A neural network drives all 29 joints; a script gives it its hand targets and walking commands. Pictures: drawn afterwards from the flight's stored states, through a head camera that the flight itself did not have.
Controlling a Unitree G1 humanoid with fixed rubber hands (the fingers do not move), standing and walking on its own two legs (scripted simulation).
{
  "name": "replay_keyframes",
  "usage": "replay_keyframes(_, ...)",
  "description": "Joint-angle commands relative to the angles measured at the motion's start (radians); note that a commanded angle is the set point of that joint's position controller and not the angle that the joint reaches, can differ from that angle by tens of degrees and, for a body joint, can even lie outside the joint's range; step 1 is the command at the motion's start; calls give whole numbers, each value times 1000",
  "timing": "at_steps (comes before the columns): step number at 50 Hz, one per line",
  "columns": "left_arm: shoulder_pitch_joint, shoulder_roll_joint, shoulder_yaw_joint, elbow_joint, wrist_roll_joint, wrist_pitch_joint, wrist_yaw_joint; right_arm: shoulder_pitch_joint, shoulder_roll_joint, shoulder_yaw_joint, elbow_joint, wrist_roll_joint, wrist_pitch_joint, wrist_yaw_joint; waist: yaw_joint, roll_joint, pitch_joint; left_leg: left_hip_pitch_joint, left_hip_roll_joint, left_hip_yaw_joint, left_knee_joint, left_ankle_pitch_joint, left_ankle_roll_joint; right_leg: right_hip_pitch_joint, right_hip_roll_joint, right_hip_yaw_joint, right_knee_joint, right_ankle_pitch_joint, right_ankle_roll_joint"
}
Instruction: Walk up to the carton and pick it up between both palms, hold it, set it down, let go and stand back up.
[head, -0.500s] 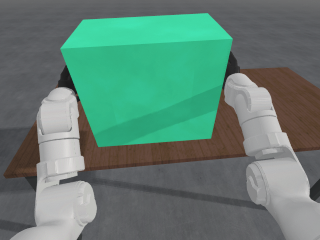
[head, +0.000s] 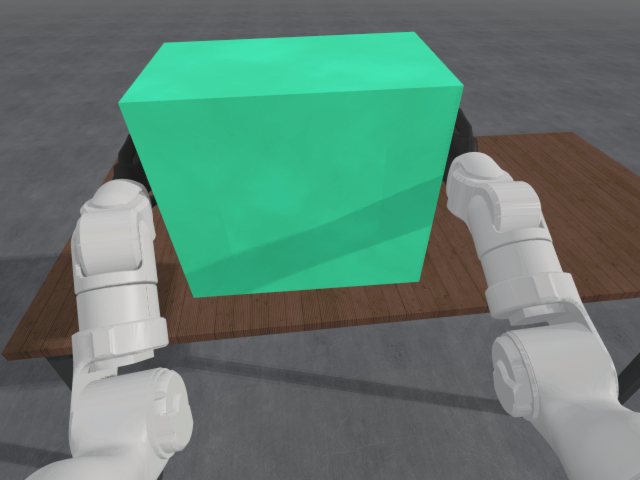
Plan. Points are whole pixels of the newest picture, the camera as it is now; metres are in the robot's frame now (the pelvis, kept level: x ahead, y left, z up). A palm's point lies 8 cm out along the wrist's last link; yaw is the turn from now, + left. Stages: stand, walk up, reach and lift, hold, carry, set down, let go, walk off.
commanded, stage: hold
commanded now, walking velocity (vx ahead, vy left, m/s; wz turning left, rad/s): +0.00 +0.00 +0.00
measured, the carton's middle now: (299, 169) +0.39 +0.00 +0.24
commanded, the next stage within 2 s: none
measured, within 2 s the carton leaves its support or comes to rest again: neither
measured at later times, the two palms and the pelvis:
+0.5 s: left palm (132, 191) +0.36 +0.19 +0.25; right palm (459, 159) +0.37 -0.19 +0.26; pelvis +0.00 +0.00 +0.00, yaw +0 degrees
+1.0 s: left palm (134, 188) +0.36 +0.19 +0.25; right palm (462, 161) +0.37 -0.19 +0.26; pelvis -0.01 +0.00 +0.00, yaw +0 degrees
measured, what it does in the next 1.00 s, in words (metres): stands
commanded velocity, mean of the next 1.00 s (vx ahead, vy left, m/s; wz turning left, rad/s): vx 0.00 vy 0.00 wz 0.00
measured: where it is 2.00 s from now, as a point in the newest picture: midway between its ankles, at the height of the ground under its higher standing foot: outside the picture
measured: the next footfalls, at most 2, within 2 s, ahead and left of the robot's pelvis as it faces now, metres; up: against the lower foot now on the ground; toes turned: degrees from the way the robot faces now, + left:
none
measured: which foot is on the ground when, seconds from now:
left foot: down 0.00-1.00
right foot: down 0.00-1.00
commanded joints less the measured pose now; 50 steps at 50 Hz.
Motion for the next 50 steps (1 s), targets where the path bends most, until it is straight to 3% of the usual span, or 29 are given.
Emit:
replay_keyframes(1, -797, -444, -386, -222, -215, -93, -157, -748, 543, 263, -334, 172, -63, 186, -3, 44, -419, 6, -46, -4, -38, 219, -24, 230, 41, 46, 19, 192, 24)
replay_keyframes(4, -790, -439, -385, -229, -217, -88, -158, -733, 535, 266, -329, 172, -58, 184, -5, 45, -418, 7, -51, 3, -25, 236, -29, 230, 43, 43, 19, 209, 27)
replay_keyframes(8, -814, -438, -379, -204, -216, -91, -158, -774, 546, 251, -317, 161, -62, 192, -8, 24, -389, -21, -47, 1, -53, 141, -13, 193, 35, 49, 4, 125, 26)
replay_keyframes(11, -826, -447, -381, -206, -223, -100, -153, -780, 555, 252, -315, 164, -69, 196, 1, 43, -433, -16, -47, 2, -43, 172, -16, 221, 38, 50, 14, 150, 26)
replay_keyframes(14, -813, -441, -373, -217, -223, -104, -148, -783, 564, 271, -348, 172, -73, 191, 15, 21, -457, -20, -57, 5, -34, 194, -10, 249, 35, 52, 21, 193, 33)
replay_keyframes(17, -821, -440, -384, -215, -224, -98, -149, -759, 548, 253, -317, 170, -64, 187, -8, 46, -434, -5, -52, -1, -38, 189, -19, 216, 37, 52, 17, 180, 30)
replay_keyframes(19, -788, -430, -358, -159, -199, -82, -155, -741, 535, 241, -265, 157, -51, 190, -2, 38, -358, -24, -49, 4, -55, 156, -15, 201, 34, 53, 2, 148, 28)
replay_keyframes(21, -804, -432, -359, -173, -205, -84, -164, -761, 534, 237, -280, 147, -59, 189, -1, 39, -382, -51, -52, 3, -60, 114, -11, 224, 30, 52, 7, 109, 28)
replay_keyframes(26, -837, -446, -401, -227, -231, -97, -156, -771, 536, 239, -317, 170, -64, 188, -21, 75, -460, 3, -49, -3, -28, 219, -33, 220, 43, 45, 24, 184, 26)
replay_keyframes(30, -793, -429, -361, -189, -203, -92, -157, -754, 531, 250, -298, 166, -59, 189, 0, 39, -402, -19, -52, -1, -41, 184, -22, 224, 38, 48, 13, 164, 29)
replay_keyframes(33, -824, -442, -368, -198, -210, -91, -155, -780, 532, 235, -297, 161, -61, 196, -2, 53, -385, -40, -43, -9, -54, 153, -26, 212, 41, 42, 17, 123, 18)
replay_keyframes(37, -823, -446, -364, -189, -214, -92, -158, -786, 551, 247, -306, 165, -62, 195, 2, 39, -413, -13, -52, 1, -43, 176, -20, 211, 40, 50, 16, 160, 27)
replay_keyframes(40, -825, -445, -377, -189, -219, -91, -155, -781, 531, 234, -294, 167, -64, 191, -11, 57, -415, -16, -43, -6, -42, 170, -26, 212, 46, 47, 18, 137, 22)
replay_keyframes(42, -825, -447, -362, -166, -205, -90, -157, -788, 542, 233, -271, 159, -61, 198, 4, 44, -381, -40, -42, -7, -59, 125, -18, 203, 39, 48, 10, 97, 20)
replay_keyframes(50, -842, -437, -364, -169, -215, -103, -152, -790, 556, 243, -302, 162, -63, 191, 1, 29, -420, -34, -53, -5, -47, 152, -15, 215, 32, 60, 12, 155, 30)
